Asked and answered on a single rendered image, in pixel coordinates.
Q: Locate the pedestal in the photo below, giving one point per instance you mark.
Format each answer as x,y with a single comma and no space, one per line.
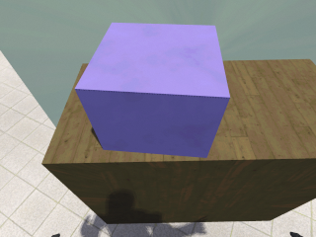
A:
261,163

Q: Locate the carton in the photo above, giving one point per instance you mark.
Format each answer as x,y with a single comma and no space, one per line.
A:
156,89

